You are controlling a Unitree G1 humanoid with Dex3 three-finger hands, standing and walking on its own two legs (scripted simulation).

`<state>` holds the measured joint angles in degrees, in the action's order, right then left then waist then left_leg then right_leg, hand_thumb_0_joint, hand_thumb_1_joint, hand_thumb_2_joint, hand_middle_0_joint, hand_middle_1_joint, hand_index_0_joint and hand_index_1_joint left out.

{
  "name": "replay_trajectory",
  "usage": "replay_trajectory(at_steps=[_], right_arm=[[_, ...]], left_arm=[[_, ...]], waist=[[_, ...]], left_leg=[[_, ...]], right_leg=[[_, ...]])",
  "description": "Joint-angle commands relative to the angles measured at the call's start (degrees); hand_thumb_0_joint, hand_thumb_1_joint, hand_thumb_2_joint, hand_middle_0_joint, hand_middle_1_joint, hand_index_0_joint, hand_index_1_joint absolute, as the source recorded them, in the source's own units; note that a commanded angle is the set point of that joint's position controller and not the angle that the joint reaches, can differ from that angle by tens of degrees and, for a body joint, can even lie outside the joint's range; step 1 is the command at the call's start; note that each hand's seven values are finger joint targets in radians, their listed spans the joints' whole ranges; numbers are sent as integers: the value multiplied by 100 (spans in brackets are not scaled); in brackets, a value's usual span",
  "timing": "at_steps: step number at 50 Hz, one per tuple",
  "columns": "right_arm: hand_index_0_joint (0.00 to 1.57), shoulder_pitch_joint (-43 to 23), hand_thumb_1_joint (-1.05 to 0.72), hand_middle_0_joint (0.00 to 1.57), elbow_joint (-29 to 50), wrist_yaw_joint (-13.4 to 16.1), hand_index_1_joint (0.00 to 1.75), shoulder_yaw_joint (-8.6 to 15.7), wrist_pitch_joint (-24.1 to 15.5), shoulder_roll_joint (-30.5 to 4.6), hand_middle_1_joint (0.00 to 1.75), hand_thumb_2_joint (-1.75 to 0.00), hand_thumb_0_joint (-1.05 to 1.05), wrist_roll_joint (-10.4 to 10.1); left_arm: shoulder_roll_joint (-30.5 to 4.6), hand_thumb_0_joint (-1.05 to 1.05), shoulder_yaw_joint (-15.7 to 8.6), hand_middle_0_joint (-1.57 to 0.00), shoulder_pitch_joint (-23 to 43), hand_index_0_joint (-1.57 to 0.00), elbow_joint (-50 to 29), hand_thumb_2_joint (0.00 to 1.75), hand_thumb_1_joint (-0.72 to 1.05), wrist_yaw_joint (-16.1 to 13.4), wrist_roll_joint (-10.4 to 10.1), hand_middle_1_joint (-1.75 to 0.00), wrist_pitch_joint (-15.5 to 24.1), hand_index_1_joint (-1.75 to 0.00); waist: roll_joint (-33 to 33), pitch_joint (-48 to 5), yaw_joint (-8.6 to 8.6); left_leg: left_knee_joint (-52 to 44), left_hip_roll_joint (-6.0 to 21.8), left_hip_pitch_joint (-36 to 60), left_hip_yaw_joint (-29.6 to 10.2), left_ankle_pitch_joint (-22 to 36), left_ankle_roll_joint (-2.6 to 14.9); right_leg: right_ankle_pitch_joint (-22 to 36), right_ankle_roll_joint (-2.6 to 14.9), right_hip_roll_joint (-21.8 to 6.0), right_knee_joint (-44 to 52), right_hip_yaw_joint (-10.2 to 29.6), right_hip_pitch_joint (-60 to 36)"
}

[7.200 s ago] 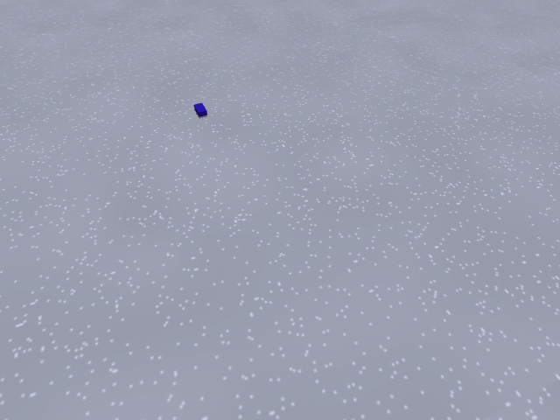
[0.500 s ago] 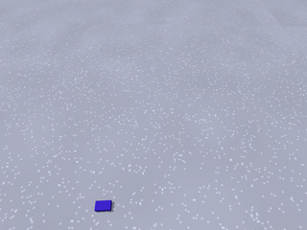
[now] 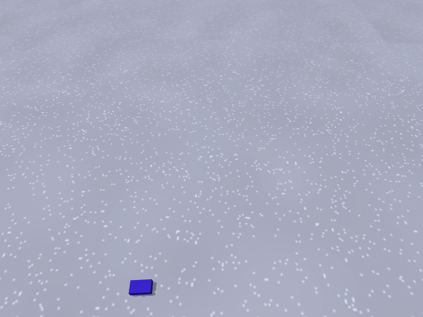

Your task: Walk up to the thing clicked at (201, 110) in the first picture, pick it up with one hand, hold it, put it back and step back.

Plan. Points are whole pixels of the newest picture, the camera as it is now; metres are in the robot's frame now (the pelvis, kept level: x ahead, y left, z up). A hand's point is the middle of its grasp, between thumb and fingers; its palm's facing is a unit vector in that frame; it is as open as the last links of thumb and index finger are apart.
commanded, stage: stand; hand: left
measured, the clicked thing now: (141, 287) +0.38 +0.32 -0.77
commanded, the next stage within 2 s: none
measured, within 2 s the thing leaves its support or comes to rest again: neither
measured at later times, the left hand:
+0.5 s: hand out of the picture +0.06 +0.26 -0.15, palm faces +0.00 -0.93 -0.36, open 7.4 cm
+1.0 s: hand out of the picture +0.05 +0.27 -0.16, palm faces +0.01 -0.94 -0.35, open 7.4 cm
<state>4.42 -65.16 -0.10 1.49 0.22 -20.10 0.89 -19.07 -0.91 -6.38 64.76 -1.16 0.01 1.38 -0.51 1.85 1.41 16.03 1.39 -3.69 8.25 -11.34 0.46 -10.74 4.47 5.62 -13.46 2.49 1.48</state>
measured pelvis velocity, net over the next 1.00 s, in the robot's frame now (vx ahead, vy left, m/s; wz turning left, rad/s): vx -0.02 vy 0.02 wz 0.05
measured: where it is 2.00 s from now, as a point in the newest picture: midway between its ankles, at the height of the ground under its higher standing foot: outside the picture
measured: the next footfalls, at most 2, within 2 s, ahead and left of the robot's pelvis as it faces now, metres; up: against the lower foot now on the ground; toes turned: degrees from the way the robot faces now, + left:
none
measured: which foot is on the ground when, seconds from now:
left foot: down 0.00-1.00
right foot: down 0.00-1.00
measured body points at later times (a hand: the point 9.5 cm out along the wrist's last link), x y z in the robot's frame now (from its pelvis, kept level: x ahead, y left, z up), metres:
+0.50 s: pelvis -0.01 +0.01 +0.00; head +0.00 +0.00 +0.45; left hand +0.06 +0.31 -0.13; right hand +0.07 -0.29 -0.14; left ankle -0.03 +0.11 -0.75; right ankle -0.04 -0.07 -0.75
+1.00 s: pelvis -0.02 +0.02 +0.00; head -0.02 +0.02 +0.45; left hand +0.05 +0.32 -0.13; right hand +0.06 -0.28 -0.13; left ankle -0.03 +0.11 -0.75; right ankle -0.04 -0.07 -0.75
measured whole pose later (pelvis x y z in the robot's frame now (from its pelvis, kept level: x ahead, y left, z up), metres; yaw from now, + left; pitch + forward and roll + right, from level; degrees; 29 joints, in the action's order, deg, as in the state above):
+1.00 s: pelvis -0.02 +0.02 +0.00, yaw +3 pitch -2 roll +0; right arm 6.2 -65.9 -0.2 0.5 -0.7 -19.6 1.0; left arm -19.2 0.2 -7.0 65.0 -0.7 0.3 1.4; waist -0.3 2.1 1.2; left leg 15.0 -1.1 -3.7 6.2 -9.2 2.5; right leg -10.3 2.8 3.3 -14.1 0.3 1.4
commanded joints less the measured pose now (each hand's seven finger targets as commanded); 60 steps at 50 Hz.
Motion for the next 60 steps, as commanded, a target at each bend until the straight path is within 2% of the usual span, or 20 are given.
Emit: replay_trajectory(at_steps=[1, 2, 4, 7, 9, 10, 13, 14, 19, 20, 24, 29, 30, 33, 39, 42, 45, 52, 58, 60], right_arm=[[20, -301, -90, 20, 325, 104, 30, 174, -178, -1117, 30, -90, 0, -16], [20, -276, -90, 20, 303, 100, 30, 168, -185, -1105, 30, -90, 0, -19], [20, -240, -90, 20, 291, 105, 30, 168, -193, -1125, 30, -90, 0, -23], [20, -255, -90, 20, 285, 106, 30, 157, -192, -1113, 30, -90, 0, -23], [20, -221, -90, 20, 279, 102, 30, 144, -208, -1107, 30, -90, 0, -14], [20, -211, -90, 20, 272, 98, 30, 150, -208, -1113, 30, -90, 0, -20], [20, -210, -90, 20, 266, 105, 30, 171, -194, -1150, 30, -90, 0, -10], [20, -197, -90, 20, 260, 104, 30, 156, -195, -1117, 30, -90, 0, -13], [20, -191, -90, 20, 240, 95, 30, 154, -218, -1119, 30, -90, 0, -2], [20, -179, -90, 20, 237, 90, 30, 149, -228, -1099, 30, -90, 0, -1], [20, -155, -90, 20, 243, 98, 30, 150, -234, -1113, 30, -90, 0, -7], [20, -147, -90, 20, 243, 94, 30, 143, -225, -1119, 30, -90, 0, -11], [20, -162, -90, 20, 244, 96, 30, 154, -221, -1129, 30, -90, 0, -12], [20, -100, -90, 20, 227, 88, 30, 127, -226, -1115, 30, -90, 0, -11], [20, -91, -90, 20, 246, 93, 30, 114, -238, -1116, 30, -90, 0, -15], [20, -71, -90, 20, 227, 96, 30, 106, -234, -1124, 30, -90, 0, -5], [20, -85, -90, 20, 240, 86, 30, 104, -236, -1127, 30, -90, 0, -17], [20, -43, -90, 20, 221, 88, 30, 91, -236, -1124, 30, -90, 0, -15], [20, -72, -90, 20, 227, 88, 30, 105, -246, -1168, 30, -90, 0, -19], [20, -74, -90, 20, 199, 83, 30, 98, -254, -1167, 30, -90, 0, -21]], left_arm=[[-1253, 0, -203, -20, 233, -20, -355, 90, 90, -68, 25, -30, 129, -30], [-1281, 0, -202, -20, 208, -20, -336, 90, 90, -72, 24, -30, 135, -30], [-1287, 0, -204, -20, 226, -20, -345, 90, 90, -69, 16, -30, 135, -30], [-1262, 0, -183, -20, 216, -20, -339, 90, 90, -63, 18, -30, 132, -30], [-1271, 0, -178, -20, 253, -20, -350, 90, 90, -58, 13, -30, 136, -30], [-1284, 0, -179, -20, 210, -20, -341, 90, 90, -62, 21, -30, 132, -30], [-1264, 0, -168, -20, 225, -20, -339, 90, 90, -65, 26, -30, 126, -30], [-1268, 0, -162, -20, 233, -20, -334, 90, 90, -57, 14, -30, 127, -30], [-1233, 0, -150, -20, 247, -20, -329, 90, 90, -39, 23, -30, 118, -30], [-1255, 0, -142, -20, 184, -20, -327, 90, 90, -32, 25, -30, 125, -30], [-1257, 0, -138, -20, 243, -20, -341, 90, 90, -36, 22, -30, 134, -30], [-1245, 0, -126, -20, 208, -20, -329, 90, 90, -37, 38, -30, 137, -30], [-1258, 0, -126, -20, 192, -20, -326, 90, 90, -42, 39, -30, 133, -30], [-1244, 0, -117, -20, 199, -20, -317, 90, 90, -31, 17, -30, 124, -30], [-1266, 0, -115, -20, 179, -20, -327, 90, 90, -31, 34, -30, 138, -30], [-1244, 0, -109, -20, 206, -20, -328, 90, 90, -29, 34, -30, 106, -30], [-1247, 0, -98, -20, 155, -20, -314, 90, 90, -27, 39, -30, 120, -30], [-1245, 0, -93, -20, 190, -20, -306, 90, 90, -12, 40, -30, 99, -30], [-1233, 0, -79, -20, 186, -20, -315, 90, 90, -7, 51, -30, 115, -30], [-1220, 0, -78, -20, 178, -20, -304, 90, 90, -8, 37, -30, 110, -30]], waist=[[-30, -538, -22], [40, -501, -27], [40, -572, -23], [43, -490, -29], [18, -492, -19], [67, -447, -32], [73, -434, -25], [57, -387, -19], [-18, -313, -30], [55, -354, -44], [26, -433, -25], [55, -439, -25], [79, -426, -24], [-24, -341, -25], [25, -368, -24], [-30, -254, -30], [24, -323, -37], [41, -215, -41], [36, -362, -45], [16, -261, -43]], left_leg=[[-68, 922, 614, -902, 1306, 145], [-69, 921, 594, -915, 1359, 134], [-52, 924, 629, -916, 1447, 136], [-125, 896, 588, -949, 1265, 138], [-115, 914, 583, -961, 1408, 138], [-115, 897, 522, -968, 1342, 131], [-102, 891, 482, -981, 1204, 134], [-151, 888, 473, -992, 1145, 147], [-231, 898, 401, -1056, 991, 177], [-219, 904, 474, -1053, 1106, 171], [-189, 909, 495, -1071, 1292, 174], [-176, 881, 461, -1088, 1219, 190], [-165, 874, 480, -1084, 1267, 171], [-228, 857, 385, -1108, 1142, 167], [-186, 865, 465, -1124, 1374, 174], [-280, 840, 304, -1158, 1137, 158], [-221, 871, 352, -1177, 1320, 204], [-347, 832, 219, -1223, 953, 187], [-274, 842, 304, -1229, 1158, 194], [-316, 817, 259, -1262, 1138, 157]], right_leg=[[2144, -373, -1301, 43, 788, 403], [2245, -434, -1318, 59, 790, 376], [2312, -404, -1333, 58, 801, 307], [2034, -368, -1301, 90, 771, 416], [2092, -348, -1320, 66, 766, 367], [2085, -411, -1315, 100, 728, 378], [1962, -418, -1332, 121, 752, 386], [1813, -356, -1321, 127, 766, 408], [1357, -266, -1286, 144, 732, 459], [1449, -307, -1309, 134, 715, 496], [1590, -277, -1324, 78, 713, 395], [1556, -270, -1326, 112, 679, 363], [1651, -312, -1340, 95, 677, 381], [1396, -258, -1322, 113, 672, 381], [1539, -262, -1349, 79, 643, 380], [1202, -249, -1314, 103, 619, 406], [1332, -256, -1337, 85, 607, 324], [898, -255, -1321, 121, 597, 400], [1099, -237, -1361, 96, 585, 310], [1019, -246, -1340, 108, 567, 366]])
